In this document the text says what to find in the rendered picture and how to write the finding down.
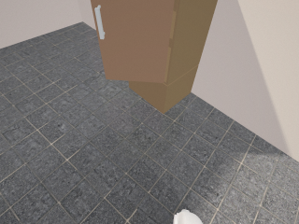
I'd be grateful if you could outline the handle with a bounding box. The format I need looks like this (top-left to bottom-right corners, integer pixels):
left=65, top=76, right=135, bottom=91
left=94, top=5, right=105, bottom=39

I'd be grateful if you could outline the cupboard door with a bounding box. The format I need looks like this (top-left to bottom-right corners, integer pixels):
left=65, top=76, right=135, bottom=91
left=91, top=0, right=175, bottom=83

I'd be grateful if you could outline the right robot thigh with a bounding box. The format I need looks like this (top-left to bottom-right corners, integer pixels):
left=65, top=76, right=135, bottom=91
left=173, top=211, right=203, bottom=224

